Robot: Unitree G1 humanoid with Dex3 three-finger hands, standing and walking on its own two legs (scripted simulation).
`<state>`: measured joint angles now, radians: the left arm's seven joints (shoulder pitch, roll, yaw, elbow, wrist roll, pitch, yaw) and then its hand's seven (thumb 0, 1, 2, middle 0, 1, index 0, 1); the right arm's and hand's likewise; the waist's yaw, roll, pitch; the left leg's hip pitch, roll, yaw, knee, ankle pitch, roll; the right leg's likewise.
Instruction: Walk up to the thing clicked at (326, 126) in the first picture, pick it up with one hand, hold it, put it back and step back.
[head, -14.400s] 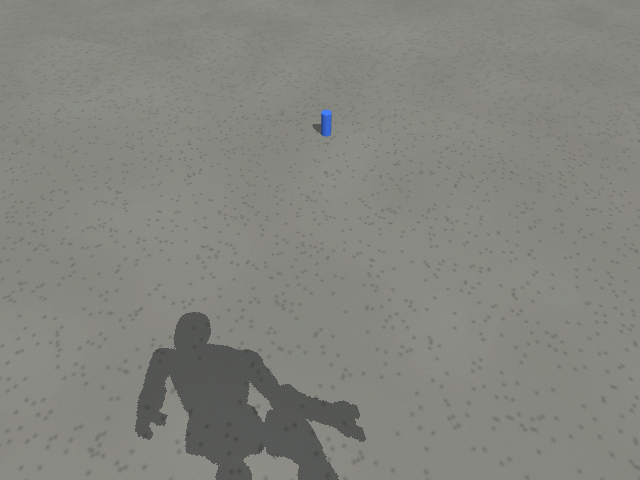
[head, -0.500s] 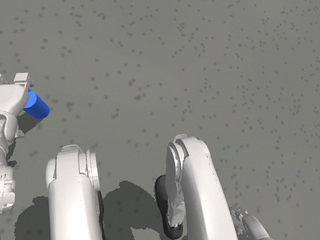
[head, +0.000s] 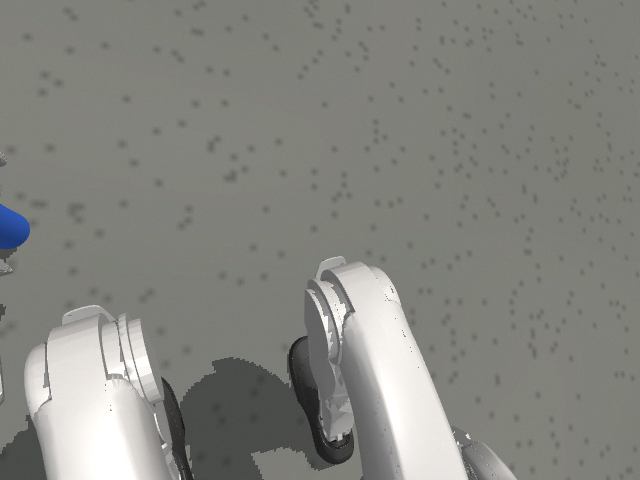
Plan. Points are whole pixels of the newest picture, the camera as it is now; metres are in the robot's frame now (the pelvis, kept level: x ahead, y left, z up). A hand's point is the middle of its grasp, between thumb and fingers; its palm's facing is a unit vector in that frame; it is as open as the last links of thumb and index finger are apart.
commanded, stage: rest palm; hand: left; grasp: from above
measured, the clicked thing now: out of the picture +0.44 +0.33 -0.24
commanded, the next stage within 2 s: close in 0.58 s
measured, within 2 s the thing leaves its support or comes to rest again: neither
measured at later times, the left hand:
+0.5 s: hand out of the picture +0.43 +0.33 -0.21, palm faces -0.42 -0.14 -0.90, open 13.6 cm
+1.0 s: hand out of the picture +0.43 +0.33 -0.21, palm faces -0.42 -0.14 -0.90, open 12.0 cm
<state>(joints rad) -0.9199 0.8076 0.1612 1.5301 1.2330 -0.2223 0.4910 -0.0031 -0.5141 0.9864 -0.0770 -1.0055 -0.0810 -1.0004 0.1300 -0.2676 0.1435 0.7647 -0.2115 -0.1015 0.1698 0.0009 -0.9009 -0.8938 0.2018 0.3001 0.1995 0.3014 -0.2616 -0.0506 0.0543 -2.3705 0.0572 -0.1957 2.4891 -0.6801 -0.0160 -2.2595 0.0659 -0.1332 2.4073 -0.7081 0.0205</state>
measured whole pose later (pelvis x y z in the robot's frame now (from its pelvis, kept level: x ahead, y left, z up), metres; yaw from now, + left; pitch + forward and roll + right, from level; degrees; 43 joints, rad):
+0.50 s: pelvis +0.00 +0.00 -0.01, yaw -1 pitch +29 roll -11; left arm -0.97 0.88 0.14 1.66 1.26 -0.24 0.56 0.00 -0.45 1.03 -0.12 -1.01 -0.12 -1.01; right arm 0.10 -0.30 0.18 0.74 -0.24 -0.16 0.20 0.00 -0.90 -0.89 0.20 0.30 0.20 0.30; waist -0.29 -0.08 0.06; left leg -2.37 0.05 -0.22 2.52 -0.68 -0.01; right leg -2.24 0.07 -0.15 2.41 -0.70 0.03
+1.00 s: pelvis -0.01 +0.00 -0.01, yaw -2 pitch +27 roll -11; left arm -0.98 0.90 0.13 1.69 1.26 -0.25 0.58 0.00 -0.22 0.87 -0.25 -0.99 -0.28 -0.96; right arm 0.10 -0.29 0.23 0.73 -0.26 -0.16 0.21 0.00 -0.90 -0.89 0.20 0.30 0.20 0.30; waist -0.30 -0.09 0.06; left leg -2.36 0.05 -0.24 2.53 -0.67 -0.01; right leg -2.23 0.08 -0.17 2.41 -0.69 0.03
